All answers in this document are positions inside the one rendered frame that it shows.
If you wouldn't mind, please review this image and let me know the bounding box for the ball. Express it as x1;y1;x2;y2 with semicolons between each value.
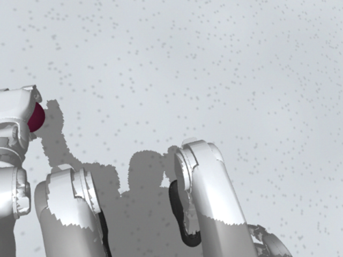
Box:
27;102;45;132

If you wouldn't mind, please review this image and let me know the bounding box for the left robot foot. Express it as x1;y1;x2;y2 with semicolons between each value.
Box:
98;209;112;257

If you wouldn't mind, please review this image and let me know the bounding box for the left robot arm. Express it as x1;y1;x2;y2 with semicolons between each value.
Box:
0;118;31;257

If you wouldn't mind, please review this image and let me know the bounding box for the left robot hand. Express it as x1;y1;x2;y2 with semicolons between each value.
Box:
0;85;42;142

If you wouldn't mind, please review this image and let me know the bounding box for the right robot hand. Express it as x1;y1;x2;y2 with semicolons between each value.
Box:
247;224;292;257

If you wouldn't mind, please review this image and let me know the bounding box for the right robot foot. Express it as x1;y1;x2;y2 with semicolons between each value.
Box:
169;180;201;247

